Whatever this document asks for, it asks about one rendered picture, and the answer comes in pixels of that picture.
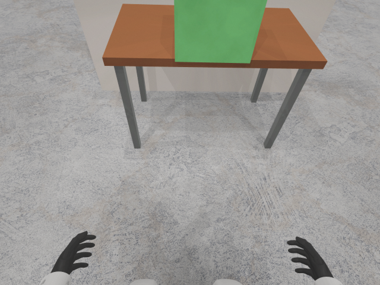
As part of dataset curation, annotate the carton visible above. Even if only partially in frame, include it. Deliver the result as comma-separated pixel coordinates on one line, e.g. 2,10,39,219
174,0,267,64

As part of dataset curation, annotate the robot left hand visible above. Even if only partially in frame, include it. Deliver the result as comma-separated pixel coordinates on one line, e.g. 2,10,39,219
51,231,96,275

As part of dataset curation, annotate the robot left forearm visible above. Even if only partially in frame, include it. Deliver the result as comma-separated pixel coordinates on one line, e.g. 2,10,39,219
39,271,71,285

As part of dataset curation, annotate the robot right hand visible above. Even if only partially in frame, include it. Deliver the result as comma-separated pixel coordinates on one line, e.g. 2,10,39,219
287,236,333,280

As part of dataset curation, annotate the table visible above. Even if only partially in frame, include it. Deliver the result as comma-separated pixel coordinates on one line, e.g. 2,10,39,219
102,4,328,148

